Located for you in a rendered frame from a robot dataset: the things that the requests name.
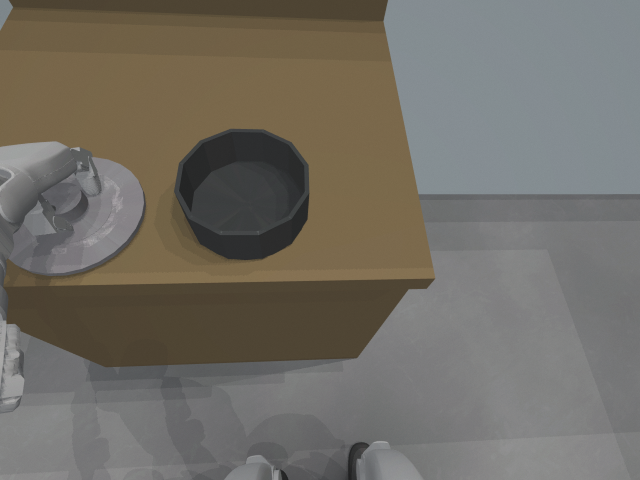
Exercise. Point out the left robot hand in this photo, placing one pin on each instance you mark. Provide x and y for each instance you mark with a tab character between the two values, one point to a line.
47	164

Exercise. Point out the pot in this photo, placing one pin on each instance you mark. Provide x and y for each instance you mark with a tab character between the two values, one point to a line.
244	192

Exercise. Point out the robot right shin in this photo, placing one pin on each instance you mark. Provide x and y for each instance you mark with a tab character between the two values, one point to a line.
377	445

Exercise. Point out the table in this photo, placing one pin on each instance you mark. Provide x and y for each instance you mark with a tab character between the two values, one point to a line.
140	83

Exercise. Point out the lid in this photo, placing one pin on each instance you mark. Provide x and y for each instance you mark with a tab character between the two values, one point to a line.
110	222

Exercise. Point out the knob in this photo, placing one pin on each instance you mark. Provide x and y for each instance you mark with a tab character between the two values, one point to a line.
69	200

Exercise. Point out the robot left forearm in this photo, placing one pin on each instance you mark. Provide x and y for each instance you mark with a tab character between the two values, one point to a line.
18	195

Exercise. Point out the robot left shin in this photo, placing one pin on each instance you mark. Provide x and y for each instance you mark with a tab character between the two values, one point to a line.
257	458

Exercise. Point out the robot shin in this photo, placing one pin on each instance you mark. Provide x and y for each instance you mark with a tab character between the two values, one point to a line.
257	458
377	445

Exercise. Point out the left robot upper arm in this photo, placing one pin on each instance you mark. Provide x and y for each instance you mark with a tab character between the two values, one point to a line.
11	367

